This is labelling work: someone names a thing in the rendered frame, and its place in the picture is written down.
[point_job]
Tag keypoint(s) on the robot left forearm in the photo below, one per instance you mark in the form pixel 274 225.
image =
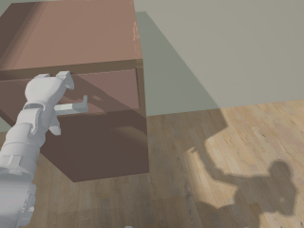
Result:
pixel 21 148

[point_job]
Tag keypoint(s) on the left robot upper arm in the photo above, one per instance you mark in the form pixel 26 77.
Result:
pixel 17 200

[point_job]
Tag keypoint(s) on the handle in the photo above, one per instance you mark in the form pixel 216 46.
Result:
pixel 75 108

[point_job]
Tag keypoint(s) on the robot left hand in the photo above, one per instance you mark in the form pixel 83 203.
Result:
pixel 50 90

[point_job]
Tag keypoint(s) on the drawer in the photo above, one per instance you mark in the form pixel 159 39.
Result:
pixel 106 91

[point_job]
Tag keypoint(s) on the cabinet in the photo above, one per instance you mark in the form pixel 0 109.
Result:
pixel 81 36

